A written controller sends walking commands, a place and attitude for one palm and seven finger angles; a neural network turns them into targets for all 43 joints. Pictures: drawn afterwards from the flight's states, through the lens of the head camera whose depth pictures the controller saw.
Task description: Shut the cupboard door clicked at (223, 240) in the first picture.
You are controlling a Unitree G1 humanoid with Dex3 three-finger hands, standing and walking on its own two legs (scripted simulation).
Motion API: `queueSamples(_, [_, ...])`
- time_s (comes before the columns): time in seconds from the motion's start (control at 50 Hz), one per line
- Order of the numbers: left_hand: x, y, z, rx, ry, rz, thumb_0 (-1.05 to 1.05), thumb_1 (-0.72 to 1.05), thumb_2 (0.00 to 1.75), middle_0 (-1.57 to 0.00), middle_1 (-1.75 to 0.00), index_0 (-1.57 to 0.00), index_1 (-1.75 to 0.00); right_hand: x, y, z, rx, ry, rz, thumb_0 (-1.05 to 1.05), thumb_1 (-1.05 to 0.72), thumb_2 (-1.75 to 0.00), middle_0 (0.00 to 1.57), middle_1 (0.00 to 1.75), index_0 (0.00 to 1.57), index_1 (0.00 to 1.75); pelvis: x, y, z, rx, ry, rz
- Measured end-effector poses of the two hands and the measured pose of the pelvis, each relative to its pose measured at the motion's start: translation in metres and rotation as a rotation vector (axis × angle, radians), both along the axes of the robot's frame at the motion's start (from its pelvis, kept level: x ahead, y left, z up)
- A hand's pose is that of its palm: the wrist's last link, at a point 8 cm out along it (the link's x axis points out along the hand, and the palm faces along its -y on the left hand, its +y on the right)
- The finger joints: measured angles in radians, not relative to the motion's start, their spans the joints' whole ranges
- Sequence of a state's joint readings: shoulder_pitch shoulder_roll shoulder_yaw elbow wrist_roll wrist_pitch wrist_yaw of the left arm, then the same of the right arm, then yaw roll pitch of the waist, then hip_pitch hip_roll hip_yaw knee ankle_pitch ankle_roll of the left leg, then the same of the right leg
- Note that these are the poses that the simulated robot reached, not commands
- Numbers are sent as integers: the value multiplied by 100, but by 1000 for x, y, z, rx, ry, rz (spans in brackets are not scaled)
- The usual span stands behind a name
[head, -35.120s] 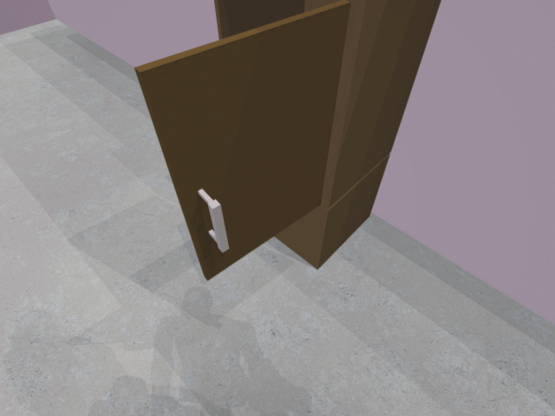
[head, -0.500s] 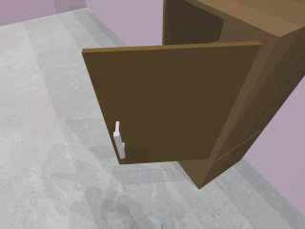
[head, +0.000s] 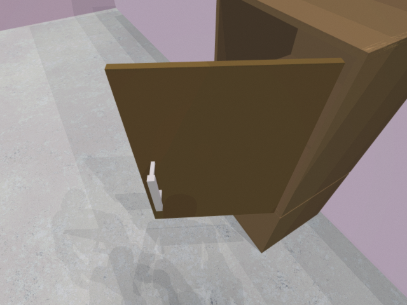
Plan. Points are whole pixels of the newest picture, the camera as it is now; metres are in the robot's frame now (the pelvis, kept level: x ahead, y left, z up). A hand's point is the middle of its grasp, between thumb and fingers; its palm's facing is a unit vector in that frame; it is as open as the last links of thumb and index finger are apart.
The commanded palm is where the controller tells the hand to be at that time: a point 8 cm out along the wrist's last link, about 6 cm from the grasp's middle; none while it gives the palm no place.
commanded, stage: look again from close up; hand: left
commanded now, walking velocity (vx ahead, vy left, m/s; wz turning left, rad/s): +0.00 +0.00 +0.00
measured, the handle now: (156, 187) +0.42 +0.16 -0.10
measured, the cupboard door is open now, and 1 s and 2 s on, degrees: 62 62 62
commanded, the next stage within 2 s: raise the hand and make a fist in 0.32 s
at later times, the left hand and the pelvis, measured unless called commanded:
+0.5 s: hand out of the picture +0.08 +0.20 -0.14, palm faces +0.17 -0.96 -0.22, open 7.3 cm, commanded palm +0.09 +0.23 -0.08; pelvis -0.01 +0.00 -0.01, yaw +1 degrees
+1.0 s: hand out of the picture +0.11 +0.18 -0.07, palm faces +0.14 -0.99 -0.06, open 5.4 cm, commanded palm +0.09 +0.23 -0.08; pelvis -0.08 -0.03 -0.13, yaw +6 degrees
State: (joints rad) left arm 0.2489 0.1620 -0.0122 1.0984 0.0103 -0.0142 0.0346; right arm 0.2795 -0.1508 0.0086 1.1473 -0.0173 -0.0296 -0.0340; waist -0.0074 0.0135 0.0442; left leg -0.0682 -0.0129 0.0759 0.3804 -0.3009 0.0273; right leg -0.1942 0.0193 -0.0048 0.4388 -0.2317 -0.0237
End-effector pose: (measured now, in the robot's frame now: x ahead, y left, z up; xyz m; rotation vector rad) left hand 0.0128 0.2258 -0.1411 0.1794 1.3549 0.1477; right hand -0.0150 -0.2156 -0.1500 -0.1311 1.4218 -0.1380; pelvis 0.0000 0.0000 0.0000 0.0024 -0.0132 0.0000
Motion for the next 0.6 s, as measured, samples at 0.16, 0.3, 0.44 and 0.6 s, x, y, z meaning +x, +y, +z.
queueSamples(0.16, [-3,-1,-1,-4,3,3,1,93,90,-20,-30,-20,-30,-3,0,1,-2,6,1,0,-91,-89,20,30,20,30,-2,0,0,-1,1,2])
queueSamples(0.3, [-6,0,-2,-10,8,2,1,92,90,-20,-30,-20,-30,-2,-1,3,-9,0,1,0,-91,-89,20,30,20,30,-3,1,0,-1,1,0])
queueSamples(0.44, [-6,2,-3,-6,3,1,1,92,90,-20,-30,-20,-30,2,-1,3,-15,-8,7,0,-91,-89,20,30,20,30,-4,3,0,-6,6,2])
queueSamples(0.6, [130,16,112,35,-1004,77,2,92,90,-24,-34,-23,-34,83,-25,20,-82,-564,92,1,-91,-89,20,30,20,30,-21,3,-24,7,85,65])
